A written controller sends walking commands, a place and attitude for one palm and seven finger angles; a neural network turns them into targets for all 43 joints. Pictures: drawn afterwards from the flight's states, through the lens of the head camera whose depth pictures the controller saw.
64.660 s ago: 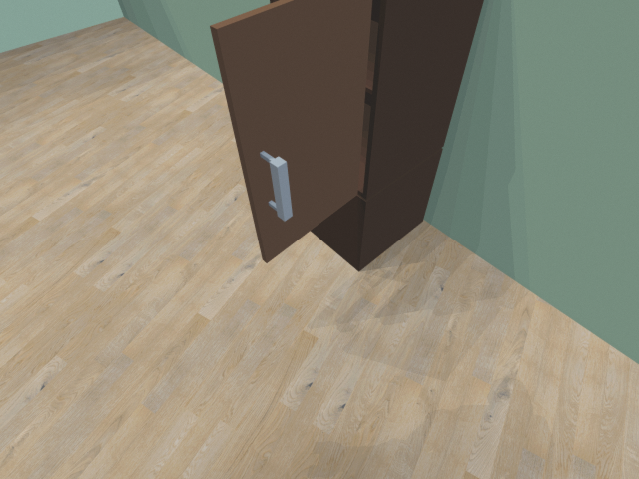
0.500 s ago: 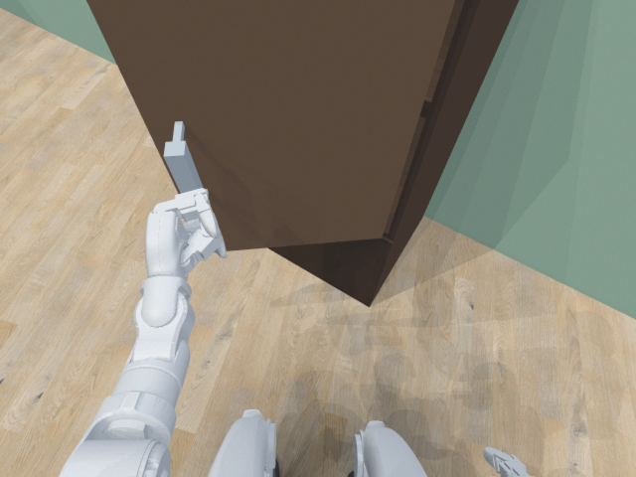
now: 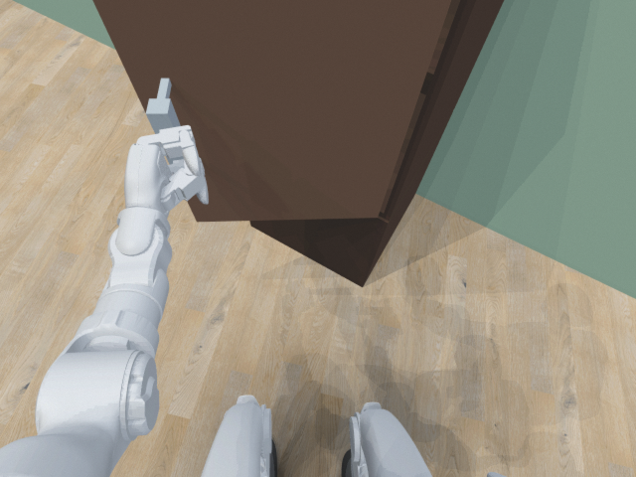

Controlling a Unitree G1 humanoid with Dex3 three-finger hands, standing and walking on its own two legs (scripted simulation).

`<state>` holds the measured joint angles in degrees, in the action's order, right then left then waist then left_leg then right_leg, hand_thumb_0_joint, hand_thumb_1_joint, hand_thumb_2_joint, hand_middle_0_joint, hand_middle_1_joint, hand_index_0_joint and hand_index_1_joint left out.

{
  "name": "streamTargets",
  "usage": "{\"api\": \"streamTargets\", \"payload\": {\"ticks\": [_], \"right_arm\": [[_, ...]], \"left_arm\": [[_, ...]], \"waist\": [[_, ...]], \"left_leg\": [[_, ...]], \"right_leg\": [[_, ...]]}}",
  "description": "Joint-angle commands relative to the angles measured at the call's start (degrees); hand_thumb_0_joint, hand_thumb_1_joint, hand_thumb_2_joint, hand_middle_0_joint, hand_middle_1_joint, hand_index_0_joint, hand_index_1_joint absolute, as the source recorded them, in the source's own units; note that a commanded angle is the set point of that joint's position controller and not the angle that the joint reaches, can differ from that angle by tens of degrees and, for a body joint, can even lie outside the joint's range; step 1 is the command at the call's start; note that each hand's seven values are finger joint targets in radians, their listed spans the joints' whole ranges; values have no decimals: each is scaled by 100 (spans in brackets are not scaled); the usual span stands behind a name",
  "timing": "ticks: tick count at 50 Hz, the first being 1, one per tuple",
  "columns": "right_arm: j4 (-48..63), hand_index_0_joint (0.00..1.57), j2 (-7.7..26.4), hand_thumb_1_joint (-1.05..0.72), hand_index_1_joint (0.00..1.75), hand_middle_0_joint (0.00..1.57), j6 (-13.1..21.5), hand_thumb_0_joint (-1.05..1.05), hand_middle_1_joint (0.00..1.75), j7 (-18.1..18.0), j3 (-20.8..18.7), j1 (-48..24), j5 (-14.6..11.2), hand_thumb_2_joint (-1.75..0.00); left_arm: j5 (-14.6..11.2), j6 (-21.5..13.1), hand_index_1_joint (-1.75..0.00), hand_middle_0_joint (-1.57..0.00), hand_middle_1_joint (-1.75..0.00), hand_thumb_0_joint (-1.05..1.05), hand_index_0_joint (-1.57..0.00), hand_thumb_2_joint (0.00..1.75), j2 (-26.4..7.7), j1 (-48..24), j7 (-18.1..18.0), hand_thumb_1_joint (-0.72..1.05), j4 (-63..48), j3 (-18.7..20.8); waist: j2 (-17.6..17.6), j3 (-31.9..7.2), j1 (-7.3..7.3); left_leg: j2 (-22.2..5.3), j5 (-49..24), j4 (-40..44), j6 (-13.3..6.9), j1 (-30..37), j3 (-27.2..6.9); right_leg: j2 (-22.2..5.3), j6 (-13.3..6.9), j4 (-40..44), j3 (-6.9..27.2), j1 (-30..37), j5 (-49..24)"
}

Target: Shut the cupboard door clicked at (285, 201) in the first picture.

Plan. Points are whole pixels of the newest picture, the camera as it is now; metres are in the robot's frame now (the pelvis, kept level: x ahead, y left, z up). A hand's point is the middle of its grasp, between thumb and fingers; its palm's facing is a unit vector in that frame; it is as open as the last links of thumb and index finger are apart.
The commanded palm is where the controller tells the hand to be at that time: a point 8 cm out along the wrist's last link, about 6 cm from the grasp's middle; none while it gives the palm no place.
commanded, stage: push the door shut along its arc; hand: left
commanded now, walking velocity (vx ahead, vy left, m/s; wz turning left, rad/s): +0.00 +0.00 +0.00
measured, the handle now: (179, 139) +0.55 +0.18 +0.04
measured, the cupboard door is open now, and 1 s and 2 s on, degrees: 33 19 15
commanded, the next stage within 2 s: pull the fist back off the door in 1.10 s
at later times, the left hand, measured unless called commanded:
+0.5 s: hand (224, 145) +0.53 +0.11 +0.05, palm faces -0.15 -0.99 -0.06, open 3.1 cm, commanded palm +0.53 +0.13 +0.05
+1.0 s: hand (254, 111) +0.59 +0.08 +0.05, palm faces -0.28 -0.96 -0.05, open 2.7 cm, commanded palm +0.60 +0.10 +0.05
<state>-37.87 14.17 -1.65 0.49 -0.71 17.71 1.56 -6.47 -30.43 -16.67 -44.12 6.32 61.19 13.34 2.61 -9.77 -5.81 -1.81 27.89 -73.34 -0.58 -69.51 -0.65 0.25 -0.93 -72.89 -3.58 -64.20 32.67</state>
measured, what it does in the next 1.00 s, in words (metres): stands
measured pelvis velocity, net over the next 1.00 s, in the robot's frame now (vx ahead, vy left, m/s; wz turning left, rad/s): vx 0.00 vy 0.00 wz -0.06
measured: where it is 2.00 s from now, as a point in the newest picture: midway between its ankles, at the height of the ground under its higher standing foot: outside the picture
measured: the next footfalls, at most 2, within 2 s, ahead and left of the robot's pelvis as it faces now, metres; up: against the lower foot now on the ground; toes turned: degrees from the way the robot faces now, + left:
none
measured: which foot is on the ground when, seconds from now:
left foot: down 0.00-1.00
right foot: down 0.00-1.00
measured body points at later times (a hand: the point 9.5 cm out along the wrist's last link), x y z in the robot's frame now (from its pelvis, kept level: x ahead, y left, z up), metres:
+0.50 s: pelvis -0.01 +0.01 -0.02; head +0.15 +0.03 +0.40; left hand +0.53 +0.17 +0.05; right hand -0.01 -0.26 -0.13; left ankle +0.06 +0.11 -0.62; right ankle +0.02 -0.11 -0.62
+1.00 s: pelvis +0.00 +0.00 -0.04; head +0.19 +0.01 +0.37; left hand +0.60 +0.13 +0.05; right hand -0.06 -0.24 -0.14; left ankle +0.06 +0.11 -0.62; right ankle +0.02 -0.11 -0.62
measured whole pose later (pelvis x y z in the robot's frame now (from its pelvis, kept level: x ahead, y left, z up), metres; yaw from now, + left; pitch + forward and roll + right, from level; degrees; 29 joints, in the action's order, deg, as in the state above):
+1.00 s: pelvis +0.00 +0.00 -0.04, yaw -4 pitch +33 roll -5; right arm -37.3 13.7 -0.2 2.2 3.0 23.0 2.4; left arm 1.3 -17.5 -33.4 -72.7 17.7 74.4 18.8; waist 4.8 -7.4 -15.6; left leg -4.3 30.2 -81.7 -0.8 -84.5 -1.5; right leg 2.8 -1.0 -79.3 -4.0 -78.8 33.4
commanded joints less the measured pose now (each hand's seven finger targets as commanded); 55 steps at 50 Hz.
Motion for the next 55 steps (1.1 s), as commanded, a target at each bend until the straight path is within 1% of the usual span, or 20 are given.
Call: {"api": "streamTargets", "payload": {"ticks": [1, 3, 5, 8, 9, 10, 11, 13, 19, 25, 27, 31, 33, 38, 39, 43, 46, 51, 53, 55], "right_arm": [[367, 20, 946, -90, 30, 20, 138, 0, 30, -41, -355, 711, -13, -90], [323, 20, 975, -90, 30, 20, 146, 0, 30, -27, -363, 767, -3, -90], [256, 20, 1020, -90, 30, 20, 133, 0, 30, -27, -351, 813, 13, -90], [221, 20, 1087, -90, 30, 20, 156, 0, 30, -50, -321, 865, 18, -90], [206, 20, 1071, -90, 30, 20, 168, 0, 30, -40, -305, 865, 20, -90], [186, 20, 1107, -90, 30, 20, 183, 0, 30, -44, -295, 904, 37, -90], [193, 20, 1107, -90, 30, 20, 200, 0, 30, -38, -286, 903, 42, -90], [177, 20, 1137, -90, 30, 20, 244, 0, 30, -35, -290, 977, 71, -90], [93, 20, 1202, -90, 30, 20, 268, 0, 30, -25, -243, 1123, 65, -90], [64, 20, 1227, -90, 30, 20, 323, 0, 30, -8, -217, 1293, 83, -90], [49, 20, 1216, -90, 30, 20, 346, 0, 30, 3, -198, 1361, 90, -90], [92, 20, 1227, -90, 30, 20, 311, 0, 30, 30, -135, 1438, 100, -90], [132, 20, 1236, -90, 30, 20, 314, 0, 30, 38, -92, 1517, 123, -90], [308, 20, 1210, -90, 30, 20, 227, 0, 30, 93, -31, 1647, 137, -90], [336, 20, 1174, -90, 30, 20, 202, 0, 30, 112, -42, 1653, 117, -90], [298, 20, 1199, -90, 30, 20, 183, 0, 30, 98, -81, 1773, 82, -90], [217, 20, 1176, -90, 30, 20, 195, 0, 30, 69, -101, 1809, 52, -90], [59, 20, 1188, -90, 30, 20, 310, 0, 30, 14, -63, 1900, 56, -90], [18, 20, 1196, -90, 30, 20, 374, 0, 30, -8, -59, 1934, 72, -90], [-24, 20, 1194, -90, 30, 20, 427, 0, 30, -8, -69, 1890, 91, -90]], "left_arm": [[50, -312, -150, -130, -150, 0, -130, 90, -369, -2769, 181, 90, -976, -308], [85, -370, -150, -130, -150, 0, -130, 90, -356, -2970, 205, 90, -944, -358], [125, -351, -150, -130, -150, 0, -130, 90, -475, -3332, 195, 90, -831, -356], [191, -340, -150, -130, -150, 0, -130, 90, -843, -3770, 133, 90, -630, -162], [198, -311, -150, -130, -150, 0, -130, 90, -733, -3986, 114, 90, -557, -275], [223, -306, -150, -130, -150, 0, -130, 90, -948, -4107, 81, 90, -484, -121], [264, -289, -150, -130, -150, 0, -130, 90, -901, -4211, 92, 90, -470, -226], [292, -309, -150, -130, -150, 0, -130, 90, -1019, -4401, 126, 90, -555, -173], [310, -35, -150, -130, -150, 0, -130, 90, -1068, -4988, 382, 90, -178, -332], [280, 176, -150, -130, -150, 0, -130, 90, -1376, -5301, 535, 90, -146, -134], [300, 233, -150, -130, -150, 0, -130, 90, -1361, -5470, 566, 90, -53, -155], [478, 418, -150, -130, -150, 0, -130, 90, -1914, -5535, 481, 90, 233, 209], [564, 448, -150, -130, -150, 0, -130, 90, -2397, -5637, 441, 90, 220, 545], [786, 588, -150, -130, -150, 0, -130, 90, -3123, -5402, 529, 90, 177, 999], [805, 651, -150, -130, -150, 0, -130, 90, -2888, -5280, 596, 90, 236, 826], [719, 790, -150, -130, -150, 0, -130, 90, -3038, -5565, 848, 90, -22, 892], [630, 994, -150, -130, -150, 0, -130, 90, -2791, -5700, 1053, 90, 61, 673], [602, 1157, -150, -130, -150, 0, -130, 90, -2719, -6350, 1136, 90, 318, 495], [611, 1094, -150, -130, -150, 0, -130, 90, -2860, -6625, 1163, 90, 173, 527], [606, 1105, -150, -130, -150, 0, -130, 90, -2581, -6673, 1209, 90, 212, 339]], "waist": [[152, -2508, -555], [295, -2579, -588], [336, -2368, -715], [398, -2387, -767], [460, -2336, -855], [404, -2351, -862], [507, -2431, -900], [704, -2849, -900], [734, -2670, -1180], [963, -3053, -1184], [998, -2975, -1270], [902, -2912, -1268], [987, -3126, -1222], [1047, -3466, -1104], [946, -3443, -1130], [898, -3610, -1202], [778, -3426, -1334], [891, -3066, -1568], [1135, -3282, -1573], [1410, -3301, -1608]], "left_leg": [[89, -1164, 727, -99, 2549, -380], [72, -1176, 728, -82, 2736, -457], [57, -910, 732, -86, 2644, -511], [51, -650, 728, -84, 2542, -609], [69, -523, 710, -96, 2480, -611], [59, -434, 700, -99, 2417, -642], [74, -402, 671, -106, 2398, -635], [62, -662, 595, -109, 2617, -673], [1, -515, 497, -121, 2488, -788], [-11, -978, 292, -125, 2536, -780], [-25, -1033, 247, -144, 2511, -801], [-26, -1030, 87, -182, 2029, -692], [-46, -1271, -12, -203, 1918, -661], [-56, -1869, -211, -235, 1592, -494], [-47, -1877, -219, -239, 1540, -468], [-69, -1954, -282, -259, 1501, -438], [-66, -1800, -306, -283, 1384, -414], [-78, -1538, -405, -308, 1326, -465], [-80, -1668, -467, -303, 1482, -488], [-87, -1713, -508, -276, 1732, -524]], "right_leg": [[149, -50, 1105, 197, 285, -1366], [152, -75, 1053, 149, 54, -1283], [151, -81, 1058, 135, -165, -1081], [157, -101, 977, 125, -343, -876], [158, -92, 982, 124, -436, -797], [160, -95, 967, 128, -440, -738], [161, -96, 947, 145, -461, -705], [158, -113, 871, 135, -485, -838], [185, -120, 814, 94, -841, -755], [214, -147, 707, 82, -844, -966], [228, -153, 675, 73, -969, -980], [254, -137, 634, 109, -838, -955], [268, -135, 535, 123, -719, -1082], [302, -105, 406, 193, -167, -1699], [318, -92, 433, 206, -99, -1782], [336, -64, 442, 256, 103, -2052], [356, -47, 527, 263, 70, -2005], [385, -66, 580, 227, -454, -1575], [380, -88, 505, 211, -569, -1592], [397, -124, 470, 152, -899, -1511]]}}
